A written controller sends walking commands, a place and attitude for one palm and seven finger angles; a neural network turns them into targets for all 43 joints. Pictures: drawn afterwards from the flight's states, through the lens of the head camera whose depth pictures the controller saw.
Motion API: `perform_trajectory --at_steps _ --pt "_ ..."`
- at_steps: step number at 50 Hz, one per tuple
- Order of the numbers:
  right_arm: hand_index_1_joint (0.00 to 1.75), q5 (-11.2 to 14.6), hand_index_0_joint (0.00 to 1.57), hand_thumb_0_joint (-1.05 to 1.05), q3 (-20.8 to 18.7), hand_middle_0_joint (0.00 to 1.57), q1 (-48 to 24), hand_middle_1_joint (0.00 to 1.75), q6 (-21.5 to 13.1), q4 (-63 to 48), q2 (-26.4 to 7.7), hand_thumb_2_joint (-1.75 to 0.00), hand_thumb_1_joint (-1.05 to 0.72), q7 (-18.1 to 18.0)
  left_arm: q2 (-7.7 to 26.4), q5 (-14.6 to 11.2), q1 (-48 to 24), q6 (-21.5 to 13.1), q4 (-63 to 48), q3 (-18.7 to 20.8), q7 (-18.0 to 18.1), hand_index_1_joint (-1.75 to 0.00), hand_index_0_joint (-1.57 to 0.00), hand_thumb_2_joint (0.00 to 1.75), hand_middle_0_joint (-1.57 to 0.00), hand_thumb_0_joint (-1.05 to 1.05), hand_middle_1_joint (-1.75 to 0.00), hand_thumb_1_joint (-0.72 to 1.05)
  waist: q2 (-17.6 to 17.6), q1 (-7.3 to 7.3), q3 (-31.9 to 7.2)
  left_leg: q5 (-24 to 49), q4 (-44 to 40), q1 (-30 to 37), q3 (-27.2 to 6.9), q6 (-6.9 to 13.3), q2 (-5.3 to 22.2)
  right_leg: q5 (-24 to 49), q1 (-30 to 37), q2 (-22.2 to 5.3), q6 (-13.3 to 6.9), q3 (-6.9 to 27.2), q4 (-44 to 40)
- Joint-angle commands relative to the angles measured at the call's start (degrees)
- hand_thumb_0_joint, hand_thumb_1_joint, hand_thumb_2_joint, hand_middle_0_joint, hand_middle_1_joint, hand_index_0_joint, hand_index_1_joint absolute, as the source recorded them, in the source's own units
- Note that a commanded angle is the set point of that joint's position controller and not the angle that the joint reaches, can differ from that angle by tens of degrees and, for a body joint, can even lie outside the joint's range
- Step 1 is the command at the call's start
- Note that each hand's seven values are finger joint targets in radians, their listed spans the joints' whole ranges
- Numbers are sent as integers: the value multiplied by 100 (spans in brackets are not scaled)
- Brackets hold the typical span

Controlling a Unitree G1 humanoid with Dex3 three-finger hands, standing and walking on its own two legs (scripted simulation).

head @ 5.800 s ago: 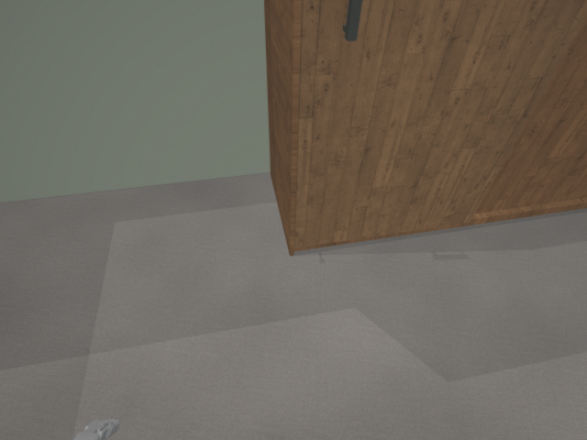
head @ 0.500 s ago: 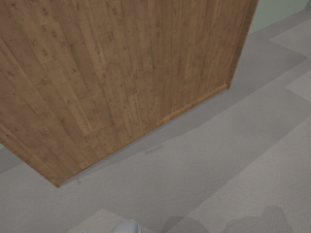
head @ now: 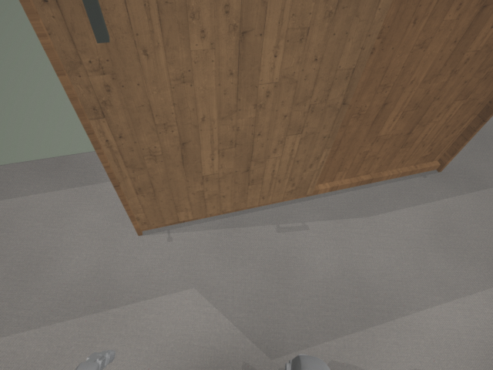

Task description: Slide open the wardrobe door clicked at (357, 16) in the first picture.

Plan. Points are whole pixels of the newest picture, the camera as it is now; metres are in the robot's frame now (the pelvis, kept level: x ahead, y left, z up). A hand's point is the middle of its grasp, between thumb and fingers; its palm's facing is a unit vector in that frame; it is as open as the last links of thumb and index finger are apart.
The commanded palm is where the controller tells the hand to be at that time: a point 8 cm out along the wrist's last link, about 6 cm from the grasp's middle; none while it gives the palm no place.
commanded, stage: turn to face it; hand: left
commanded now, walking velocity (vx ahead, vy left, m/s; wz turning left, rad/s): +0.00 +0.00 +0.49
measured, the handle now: out of the picture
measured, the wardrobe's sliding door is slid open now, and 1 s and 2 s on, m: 0.00 0.00 0.00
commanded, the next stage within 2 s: take the last steps up to it in 0.40 s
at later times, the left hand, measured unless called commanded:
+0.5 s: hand out of the picture -0.01 +0.16 -0.16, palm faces +0.26 -0.93 -0.25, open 7.3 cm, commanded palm none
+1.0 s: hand out of the picture +0.00 +0.24 -0.18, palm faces +0.32 -0.93 -0.16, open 7.4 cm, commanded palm none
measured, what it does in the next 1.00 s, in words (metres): steps on the spot, turning left: right foot, then left foot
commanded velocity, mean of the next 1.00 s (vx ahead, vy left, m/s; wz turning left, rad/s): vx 0.16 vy -0.02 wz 0.16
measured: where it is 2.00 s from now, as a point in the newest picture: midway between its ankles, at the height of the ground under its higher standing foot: (225, 344)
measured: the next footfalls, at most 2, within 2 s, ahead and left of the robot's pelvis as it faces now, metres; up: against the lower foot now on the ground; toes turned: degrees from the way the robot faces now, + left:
right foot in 0.20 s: +0.04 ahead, -0.15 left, +0.00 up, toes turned +4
left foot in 0.64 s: -0.05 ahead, +0.10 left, +0.00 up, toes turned +20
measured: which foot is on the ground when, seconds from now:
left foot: down 0.00-0.20, up 0.22-0.62, down 0.64-1.00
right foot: up 0.00-0.18, down 0.20-0.64, up 0.66-1.00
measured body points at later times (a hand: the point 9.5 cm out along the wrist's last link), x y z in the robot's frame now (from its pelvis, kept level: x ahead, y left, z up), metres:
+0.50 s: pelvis -0.02 -0.04 +0.00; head +0.01 -0.05 +0.45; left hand -0.02 +0.21 -0.14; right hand +0.08 -0.29 -0.16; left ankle -0.08 +0.11 -0.67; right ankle +0.00 -0.15 -0.74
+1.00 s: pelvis +0.03 +0.04 +0.00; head +0.02 +0.07 +0.45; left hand -0.02 +0.29 -0.16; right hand +0.04 -0.18 -0.14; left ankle -0.08 +0.09 -0.74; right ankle +0.12 -0.09 -0.66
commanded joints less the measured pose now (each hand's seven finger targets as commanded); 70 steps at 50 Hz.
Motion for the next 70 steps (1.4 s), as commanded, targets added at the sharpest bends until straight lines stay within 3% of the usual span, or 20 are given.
perform_trajectory --at_steps 1,8,9,10,11,12,17,25,30,31,32,33,40,55,59,60,61,62,65,70 --pt "30 -23 20 0 -373 20 386 30 -61 -308 -1305 -90 -90 -73 333 -4 -259 -141 -558 41 75 -30 -20 90 -20 0 -30 90 872 -210 -751 2289 -661 889 -1710 770 1488 -128 -167 85 -39 138 -538" --pt "30 7 20 0 -389 20 99 30 3 -404 -1191 -90 -90 -47 304 -53 411 -257 -445 27 139 -30 -20 90 -20 0 -30 90 902 152 -958 1968 -88 -134 -1874 443 1031 926 1821 391 -230 -3 -3082" --pt "30 51 20 0 -370 20 142 30 -6 -411 -996 -90 -90 -26 503 -20 588 -319 -398 65 165 -30 -20 90 -20 0 -30 90 373 235 -1036 1190 323 -689 -1662 151 724 1339 2561 18 -304 305 -3824" --pt "30 107 20 0 -305 20 263 30 -24 -472 -615 -90 -90 6 1027 83 701 -395 -398 160 205 -30 -20 90 -20 0 -30 90 -1097 275 -1139 -604 1447 -1688 -690 -320 -12 1711 3269 -1413 -747 1633 -4279" --pt "30 52 20 0 -345 20 127 30 -2 -598 -691 -90 -90 -18 1227 89 663 -377 -459 176 202 -30 -20 90 -20 0 -30 90 -1521 295 -895 -2174 2629 -1918 -225 -487 -274 2572 2566 -2351 -1381 2311 -4243" --pt "30 17 20 0 -386 20 150 30 60 -537 -813 -90 -90 -6 1073 72 498 -347 -529 120 201 -30 -20 90 -20 0 -30 90 -837 211 -732 -1995 3493 -1759 -407 -442 -80 2216 1927 -2200 -1575 1828 -4210" --pt "30 -10 20 0 -342 20 472 30 167 -67 -674 -90 -90 86 446 44 41 -416 -529 -24 158 -30 -20 90 -20 0 -30 90 -939 -105 -235 -708 4252 -1750 -65 -615 204 2152 1598 -1069 -1145 382 -4121" --pt "30 71 20 0 -172 20 -285 30 95 -124 -462 -90 -90 42 713 151 944 -394 -46 69 163 -30 -20 90 -20 0 -30 90 -1034 340 -457 -1467 2139 -1086 428 -662 314 3402 2178 -1420 -1492 327 -3721" --pt "30 42 20 0 -90 20 511 30 -130 168 -473 -90 -90 41 689 74 847 -365 198 68 79 -30 -20 90 -20 0 -30 90 -742 5 -798 -360 -235 917 801 -448 197 793 1258 -1075 -941 -10 -3345" --pt "30 23 20 0 -163 20 873 30 -209 265 -833 -90 -90 14 422 28 817 -332 129 13 50 -30 -20 90 -20 0 -30 90 307 -183 -920 -644 -807 1693 -63 -227 833 -70 421 -652 -660 -390 -2446" --pt "30 -35 20 0 -297 20 1260 30 -228 333 -1429 -90 -90 -18 -35 27 714 -316 -44 -90 0 -30 -20 90 -20 0 -30 90 2067 -369 -729 -1051 -1371 2006 -1958 323 2210 -1107 -860 118 -342 -928 -1040" --pt "30 -44 20 0 -301 20 1463 30 -196 406 -1510 -90 -90 -50 80 91 265 -326 -140 -116 9 -30 -20 90 -20 0 -30 90 1698 -529 -359 -1208 -1654 1556 -2305 754 2582 -1148 -1119 52 -456 -391 -342" --pt "30 57 20 0 -25 20 1045 30 -466 498 -622 -90 -90 -195 7 105 743 -355 595 -110 -152 -30 -20 90 -20 0 -30 90 879 5 170 685 -1759 1137 -557 427 1488 909 -869 -107 -373 -129 471" --pt "30 -49 20 0 -46 20 2192 30 -556 1177 -427 -90 -90 -291 -301 29 -748 -438 174 -158 -192 -30 -20 90 -20 0 -30 90 810 -332 476 2798 -1241 1852 -229 588 1865 936 -908 -40 -598 -400 -1668" --pt "30 13 20 0 -81 20 1961 30 -545 1219 -596 -90 -90 -272 -133 43 767 -577 636 -78 -145 -30 -20 90 -20 0 -30 90 692 397 -365 4305 424 1339 274 292 1509 1395 1573 501 -868 -780 -2796" --pt "30 59 20 0 -75 20 1997 30 -562 1195 -480 -90 -90 -223 205 84 1538 -655 872 19 -99 -30 -20 90 -20 0 -30 90 193 702 -808 3475 1541 290 364 91 1297 1746 3067 135 -1061 -297 -2907" --pt "30 133 20 0 -26 20 2143 30 -590 1062 -150 -90 -90 -167 730 119 2289 -712 1054 177 -12 -30 -20 90 -20 0 -30 90 -1093 926 -1471 361 3378 -1119 823 -168 426 2359 4336 -1458 -1681 1747 -3237" --pt "30 156 20 0 -29 20 2025 30 -553 921 -130 -90 -90 -185 992 1 2473 -692 1121 193 5 -30 -20 90 -20 0 -30 90 -1158 796 -1660 -2072 4778 -1547 398 -130 152 2494 4046 -2239 -2124 2928 -3921" --pt "30 57 20 0 -101 20 1310 30 -430 820 25 -90 -90 -98 302 -11 904 -640 730 35 60 -30 -20 90 -20 0 -30 90 -53 301 -139 -981 4930 -1678 116 -62 896 98 1606 -1710 -1803 1879 -4684" --pt "30 -30 20 0 -47 20 1629 30 -216 875 358 -90 -90 -41 -208 95 644 -751 722 -138 92 -30 -20 90 -20 0 -30 90 -386 -210 -68 -538 3299 -968 513 -348 972 1601 572 -1015 -1522 271 -4772"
